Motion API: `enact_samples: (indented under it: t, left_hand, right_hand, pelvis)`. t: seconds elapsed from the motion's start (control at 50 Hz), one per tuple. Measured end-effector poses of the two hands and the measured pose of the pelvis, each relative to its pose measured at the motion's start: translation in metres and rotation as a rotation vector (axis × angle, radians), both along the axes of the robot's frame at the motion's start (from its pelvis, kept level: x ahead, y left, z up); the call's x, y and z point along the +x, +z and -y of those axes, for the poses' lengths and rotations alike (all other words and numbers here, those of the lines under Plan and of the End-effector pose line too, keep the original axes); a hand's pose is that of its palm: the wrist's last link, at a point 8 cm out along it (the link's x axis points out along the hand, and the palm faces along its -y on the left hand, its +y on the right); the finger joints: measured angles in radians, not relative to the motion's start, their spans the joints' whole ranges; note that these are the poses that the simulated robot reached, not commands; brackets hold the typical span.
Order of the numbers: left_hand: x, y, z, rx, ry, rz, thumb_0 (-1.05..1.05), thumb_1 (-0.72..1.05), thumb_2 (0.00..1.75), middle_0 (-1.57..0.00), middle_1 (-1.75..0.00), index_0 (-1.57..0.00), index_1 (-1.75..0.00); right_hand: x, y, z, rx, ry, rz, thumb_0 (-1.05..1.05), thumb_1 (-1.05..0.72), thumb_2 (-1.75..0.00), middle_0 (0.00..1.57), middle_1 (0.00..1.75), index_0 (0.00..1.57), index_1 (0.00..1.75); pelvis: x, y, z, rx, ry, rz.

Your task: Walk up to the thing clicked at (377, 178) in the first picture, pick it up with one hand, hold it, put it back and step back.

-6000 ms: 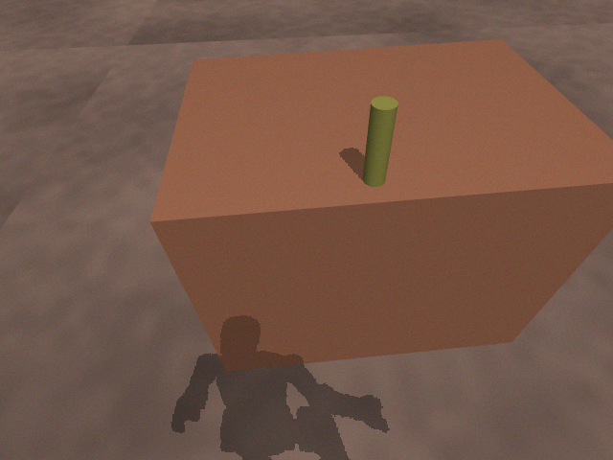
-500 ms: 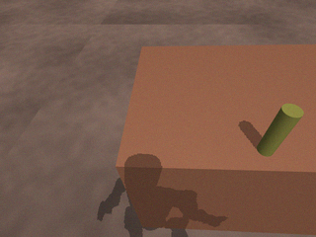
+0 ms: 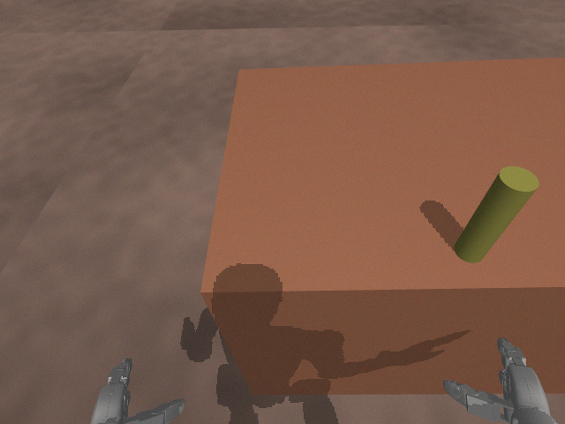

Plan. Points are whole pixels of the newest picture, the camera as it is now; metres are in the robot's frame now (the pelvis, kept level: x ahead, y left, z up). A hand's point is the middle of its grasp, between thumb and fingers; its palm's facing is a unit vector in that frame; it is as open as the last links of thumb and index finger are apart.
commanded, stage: rise first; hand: right
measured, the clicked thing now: (490, 219) +0.39 -0.28 +0.06
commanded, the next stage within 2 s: go down in 1.56 s
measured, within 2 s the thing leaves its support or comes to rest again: neither
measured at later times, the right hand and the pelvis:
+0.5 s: hand (524, 365) +0.20 -0.27 +0.01, palm faces +0.36 +0.84 -0.40, open 17.3 cm; pelvis +0.02 +0.02 +0.00, yaw -2 degrees
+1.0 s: hand (564, 359) +0.18 -0.27 +0.09, palm faces +0.40 +0.82 -0.40, open 17.5 cm; pelvis +0.00 +0.02 +0.00, yaw -2 degrees
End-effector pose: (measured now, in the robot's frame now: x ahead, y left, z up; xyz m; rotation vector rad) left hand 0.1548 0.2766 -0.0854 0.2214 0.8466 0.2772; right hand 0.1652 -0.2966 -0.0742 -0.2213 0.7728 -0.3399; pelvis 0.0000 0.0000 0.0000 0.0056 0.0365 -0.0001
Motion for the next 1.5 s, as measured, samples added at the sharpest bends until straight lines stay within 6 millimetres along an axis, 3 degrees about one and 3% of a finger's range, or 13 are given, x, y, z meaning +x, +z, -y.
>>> enact_samples:
  t: [0.14,0.26,0.42,0.56,0.8,1.12,1.5]
  left_hand:
    - [0.002,0.007,0.003,-0.015,-0.013,0.058,0.01,0.02,0.16,-0.06,-0.06,-0.07,-0.05]
    - [0.015,0.014,0.01,-0.026,-0.06,0.129,0.0,-0.27,0.08,-0.06,-0.06,-0.06,-0.06]
    - [0.017,0.013,-0.002,-0.03,-0.051,0.13,0.0,-0.46,0.04,-0.06,-0.05,-0.06,-0.06]
    - [0.011,0.005,-0.011,-0.023,-0.035,0.078,0.0,-0.51,0.03,-0.06,-0.05,-0.06,-0.06]
    - [0.017,0.013,-0.006,-0.038,-0.045,0.135,-0.01,-0.53,0.03,-0.06,-0.05,-0.05,-0.06]
    - [-0.005,0.009,0.005,-0.059,-0.045,0.13,-0.01,-0.54,0.04,-0.06,-0.05,-0.05,-0.06]
    - [-0.006,0.01,0.004,-0.056,-0.042,0.146,-0.01,-0.53,0.05,-0.06,-0.06,-0.06,-0.06]
  right_hand:
    - [-0.011,0.034,0.01,-0.074,-0.031,0.088,0.0,-0.02,-0.19,0.07,0.06,0.07,0.06]
    - [-0.004,0.068,0.006,-0.134,-0.015,0.216,0.0,0.24,-0.11,0.06,0.06,0.06,0.05]
    - [-0.004,0.103,0.005,-0.188,-0.007,0.337,-0.01,0.44,-0.05,0.06,0.06,0.06,0.05]
    - [-0.004,0.125,0.005,-0.231,0.001,0.416,-0.01,0.51,-0.03,0.06,0.06,0.06,0.05]
    - [-0.013,0.163,0.008,-0.302,0.036,0.563,-0.01,0.53,-0.03,0.06,0.06,0.06,0.05]
    - [-0.023,0.193,0.008,-0.347,0.083,0.695,-0.01,0.55,-0.02,0.06,0.06,0.06,0.05]
    - [-0.027,0.219,0.006,-0.405,0.127,0.794,-0.01,0.55,-0.03,0.06,0.06,0.06,0.05]
  pelvis:
    - [0.011,0.001,-0.006,-0.004,-0.009,0.019]
    - [0.014,0.002,-0.011,-0.011,-0.018,0.041]
    - [0.019,0.002,-0.017,-0.018,-0.027,0.053]
    - [0.018,0.002,-0.02,-0.02,-0.028,0.068]
    - [0.013,0.003,-0.02,-0.019,-0.033,0.09]
    - [-0.004,0.003,-0.014,-0.014,-0.03,0.112]
    - [-0.006,0.003,-0.012,-0.012,-0.028,0.114]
